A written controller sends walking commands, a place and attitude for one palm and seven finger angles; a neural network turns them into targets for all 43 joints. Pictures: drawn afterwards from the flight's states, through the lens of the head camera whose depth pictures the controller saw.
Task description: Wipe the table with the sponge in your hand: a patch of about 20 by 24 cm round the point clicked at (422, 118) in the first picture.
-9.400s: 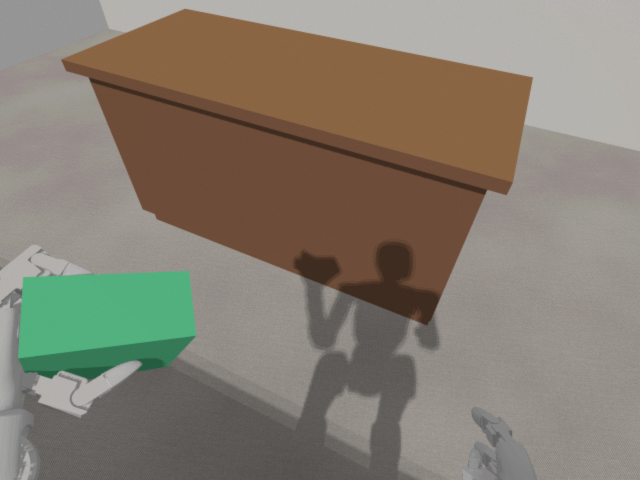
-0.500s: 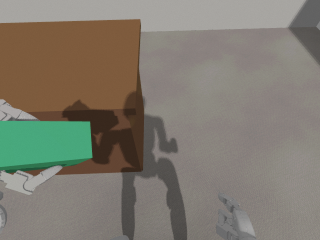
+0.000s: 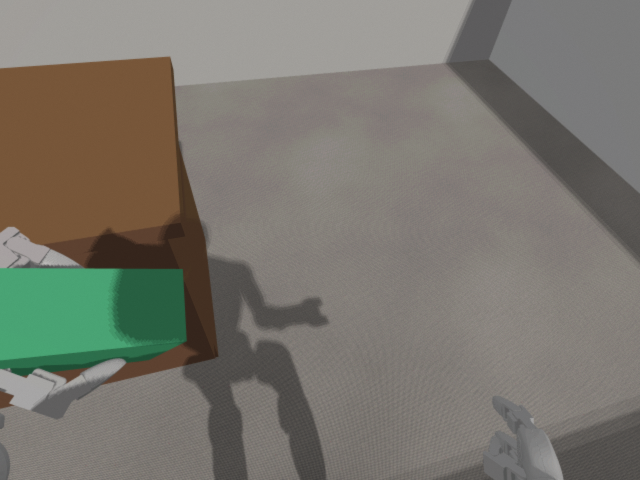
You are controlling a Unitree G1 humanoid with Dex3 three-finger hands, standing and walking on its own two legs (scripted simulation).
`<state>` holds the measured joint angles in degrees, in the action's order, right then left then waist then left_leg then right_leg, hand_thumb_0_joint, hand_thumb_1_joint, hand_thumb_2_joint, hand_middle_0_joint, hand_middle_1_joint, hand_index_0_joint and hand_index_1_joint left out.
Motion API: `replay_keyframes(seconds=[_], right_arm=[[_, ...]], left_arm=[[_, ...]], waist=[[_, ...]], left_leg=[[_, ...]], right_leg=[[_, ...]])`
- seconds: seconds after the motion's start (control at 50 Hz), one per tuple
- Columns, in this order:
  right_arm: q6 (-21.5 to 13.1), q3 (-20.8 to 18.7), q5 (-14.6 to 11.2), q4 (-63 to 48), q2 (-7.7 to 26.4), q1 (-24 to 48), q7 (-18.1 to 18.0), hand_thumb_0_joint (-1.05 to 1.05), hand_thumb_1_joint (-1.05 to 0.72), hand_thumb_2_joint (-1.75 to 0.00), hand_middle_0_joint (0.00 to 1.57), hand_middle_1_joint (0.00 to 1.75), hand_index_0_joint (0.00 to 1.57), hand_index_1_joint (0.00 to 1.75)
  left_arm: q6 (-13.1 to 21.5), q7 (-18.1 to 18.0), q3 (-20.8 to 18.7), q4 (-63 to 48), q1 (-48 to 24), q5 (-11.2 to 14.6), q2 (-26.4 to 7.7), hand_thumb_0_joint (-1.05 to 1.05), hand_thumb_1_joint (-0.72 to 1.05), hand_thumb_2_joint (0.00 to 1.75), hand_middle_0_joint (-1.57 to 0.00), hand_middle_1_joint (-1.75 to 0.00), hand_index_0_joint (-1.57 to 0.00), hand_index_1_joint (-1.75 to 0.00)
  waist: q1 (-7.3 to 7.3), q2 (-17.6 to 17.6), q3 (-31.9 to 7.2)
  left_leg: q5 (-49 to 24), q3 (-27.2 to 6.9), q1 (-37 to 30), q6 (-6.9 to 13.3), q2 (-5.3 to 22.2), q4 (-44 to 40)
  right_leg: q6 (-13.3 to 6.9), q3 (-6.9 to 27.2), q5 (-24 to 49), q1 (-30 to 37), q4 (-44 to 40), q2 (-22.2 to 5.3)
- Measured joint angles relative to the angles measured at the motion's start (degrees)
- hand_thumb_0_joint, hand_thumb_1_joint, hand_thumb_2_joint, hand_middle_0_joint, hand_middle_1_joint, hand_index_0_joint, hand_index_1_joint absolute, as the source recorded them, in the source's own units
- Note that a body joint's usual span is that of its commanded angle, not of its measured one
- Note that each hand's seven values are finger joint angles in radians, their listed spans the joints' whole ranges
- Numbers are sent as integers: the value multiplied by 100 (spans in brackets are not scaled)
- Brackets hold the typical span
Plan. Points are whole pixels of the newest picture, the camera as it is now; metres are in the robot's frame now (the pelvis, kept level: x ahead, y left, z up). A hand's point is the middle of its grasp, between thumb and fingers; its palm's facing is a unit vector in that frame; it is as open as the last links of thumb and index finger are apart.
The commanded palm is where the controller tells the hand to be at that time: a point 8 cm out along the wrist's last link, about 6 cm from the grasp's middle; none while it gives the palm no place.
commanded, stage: take the last steps up to it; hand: left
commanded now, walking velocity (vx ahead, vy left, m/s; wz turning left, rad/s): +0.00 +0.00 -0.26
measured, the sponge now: (116, 322) +0.22 +0.21 +0.15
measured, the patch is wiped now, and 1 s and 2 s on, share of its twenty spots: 0.00 0.00 0.00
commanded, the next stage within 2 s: come to a stop and stand still in 1.36 s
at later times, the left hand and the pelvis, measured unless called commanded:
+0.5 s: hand (89, 354) +0.19 +0.21 +0.17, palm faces +0.29 -0.81 -0.52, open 10.5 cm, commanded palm +0.13 +0.26 +0.18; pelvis -0.03 -0.02 +0.01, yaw -1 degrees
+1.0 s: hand (47, 296) +0.23 +0.26 +0.17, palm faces +0.39 -0.78 -0.49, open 10.5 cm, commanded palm +0.18 +0.30 +0.18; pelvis +0.02 +0.02 +0.00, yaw +1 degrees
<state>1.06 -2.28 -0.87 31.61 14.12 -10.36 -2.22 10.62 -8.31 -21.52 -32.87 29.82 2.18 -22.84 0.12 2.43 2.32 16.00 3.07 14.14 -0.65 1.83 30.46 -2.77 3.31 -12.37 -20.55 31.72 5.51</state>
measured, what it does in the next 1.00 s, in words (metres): steps on the spot: right foot, then left foot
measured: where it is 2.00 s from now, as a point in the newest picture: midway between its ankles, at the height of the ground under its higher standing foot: outside the picture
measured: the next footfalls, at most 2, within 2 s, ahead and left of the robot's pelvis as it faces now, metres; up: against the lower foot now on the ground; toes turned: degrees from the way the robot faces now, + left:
right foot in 0.24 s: +0.01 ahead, -0.13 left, +0.00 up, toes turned -7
left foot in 0.60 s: +0.03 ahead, +0.12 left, +0.00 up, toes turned +6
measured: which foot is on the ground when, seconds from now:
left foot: down 0.00-0.24, up 0.26-0.58, down 0.60-0.88, up 0.90-1.00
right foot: up 0.00-0.22, down 0.24-0.62, up 0.64-0.84, down 0.86-1.00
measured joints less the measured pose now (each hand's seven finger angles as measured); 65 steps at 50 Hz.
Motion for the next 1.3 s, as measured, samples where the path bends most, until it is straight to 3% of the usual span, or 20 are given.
replay_keyframes(seconds=[0.08,0.16,0.22,0.26,0.32,0.38,0.46,0.6,0.66,0.72,0.82,0.84,0.88,0.92,1.0,1.04,1.1,1.2,1.24,1.3], right_arm=[[-184,168,68,-67,-321,-73,-18,1,-91,-90,19,30,20,30],[-413,349,40,-22,-530,-130,78,1,-90,-90,20,30,20,30],[-498,477,24,32,-633,-140,116,1,-90,-90,20,30,21,30],[-466,511,26,137,-608,-78,106,0,-90,-90,20,30,21,30],[-322,437,29,386,-483,-73,74,1,-90,-90,20,30,21,30],[-167,326,39,527,-292,-129,36,1,-90,-90,20,30,21,30],[-120,112,49,533,-59,-306,-31,1,-90,-90,20,30,21,30],[-300,-201,106,505,255,-537,-146,1,-90,-90,19,30,20,30],[-374,-217,84,486,79,-425,-197,1,-91,-90,19,30,20,30],[-527,-100,81,473,-169,-312,-164,1,-91,-90,19,30,20,30],[-733,192,52,378,-501,-146,-34,1,-90,-90,19,30,20,30],[-738,244,58,353,-544,-121,-20,1,-90,-90,20,30,20,30],[-694,297,67,348,-549,-57,-1,1,-90,-90,20,30,20,30],[-554,292,68,473,-526,37,29,1,-90,-90,20,30,21,30],[-291,266,59,603,-408,116,79,1,-90,-90,20,30,21,30],[-224,236,66,564,-320,103,68,1,-90,-90,20,30,21,30],[-235,146,90,474,-165,40,44,1,-90,-90,20,30,21,30],[-339,-52,113,323,75,-35,-43,1,-90,-90,20,30,20,30],[-375,-155,89,266,25,40,-95,1,-90,-90,20,30,20,30],[-423,-150,67,208,-230,191,-89,1,-91,-90,19,30,20,30]], left_arm=[[-15,6,69,216,-151,-101,43,-1,-52,102,-68,-138,-69,-137],[-73,-16,157,315,-358,-109,164,-1,-52,102,-68,-138,-69,-137],[-66,-52,174,370,-505,-120,155,-1,-52,102,-68,-138,-69,-137],[-34,-58,215,480,-609,-145,208,-1,-52,102,-68,-138,-69,-137],[-49,-2,362,593,-629,-118,266,-1,-52,102,-68,-138,-69,-137],[34,51,314,566,-290,-82,255,-1,-52,101,-68,-138,-69,-137],[177,47,124,411,181,-116,61,-1,-52,101,-68,-138,-69,-137],[265,-97,16,96,201,-154,61,-1,-52,101,-68,-138,-69,-137],[277,-136,-6,284,-34,-175,106,-1,-52,101,-68,-138,-69,-137],[210,-108,39,552,-268,-224,134,-1,-52,101,-68,-138,-69,-137],[189,-80,152,387,-315,-164,190,-1,-52,101,-68,-138,-69,-137],[209,-67,158,334,-284,-159,162,-1,-52,101,-68,-138,-69,-137],[266,-18,199,322,-304,-182,133,-1,-52,101,-68,-138,-69,-137],[311,53,240,420,-373,-166,124,-1,-52,101,-68,-138,-69,-137],[389,124,115,797,-252,-88,247,-1,-52,101,-68,-138,-69,-137],[381,116,65,916,-156,-102,291,-1,-52,101,-68,-138,-69,-137],[338,68,107,838,-102,-147,325,-1,-52,101,-68,-138,-69,-137],[270,-25,227,114,-76,-200,292,-1,-52,101,-68,-138,-69,-137],[313,-67,119,-115,-172,-193,113,-1,-52,101,-68,-138,-69,-137],[369,-114,-89,-58,-417,-201,-194,-1,-52,101,-68,-138,-69,-137]], waist=[[-180,2,-42],[-278,-280,-12],[-235,-376,29],[-153,-534,98],[34,-565,123],[148,-456,87],[236,-286,96],[79,-162,138],[-25,-11,151],[-9,-116,73],[-56,-316,46],[-59,-351,41],[-29,-561,61],[-27,-649,74],[-77,-530,75],[-69,-444,128],[-94,-274,293],[-137,-85,503],[-109,52,568],[-37,126,604]], left_leg=[[52,170,-62,12,110,36],[15,193,-14,-64,354,95],[76,192,172,-154,437,358],[281,99,353,-138,518,687],[887,-89,788,-41,256,1801],[646,-44,1130,-50,76,2647],[483,114,1024,-10,114,1900],[-7,308,86,145,83,-164],[-25,416,62,172,-23,91],[102,344,23,215,7,121],[203,343,-64,193,-4,136],[272,347,-43,182,-22,225],[484,267,113,192,36,650],[868,134,529,143,-28,1766],[628,34,1303,-33,-34,3293],[421,48,1454,-47,103,3027],[230,173,1336,-9,269,1888],[-350,518,621,47,200,101],[-464,653,468,133,103,48],[-102,724,455,229,123,343]], right_leg=[[321,-237,-1090,-368,1571,-173],[467,-529,-1256,-60,1428,-435],[474,-674,-913,532,344,-596],[296,-763,-486,609,100,-528],[114,-852,-463,562,132,-592],[119,-800,-290,612,-196,-687],[157,-813,-94,673,-545,-800],[391,-905,-435,593,-62,-1009],[387,-705,-1353,299,991,-1052],[403,-823,-1701,-3,1933,-924],[431,-1113,-1403,210,1009,-822],[416,-1168,-1229,342,619,-804],[169,-1290,-534,506,250,-735],[43,-1361,-643,528,369,-780],[142,-1251,-672,723,33,-934],[192,-1213,-573,831,-209,-1008],[292,-1177,-545,961,-386,-1156],[582,-1073,-854,1023,-66,-1358],[568,-888,-1168,778,707,-1467],[418,-622,-2027,100,2552,-1193]])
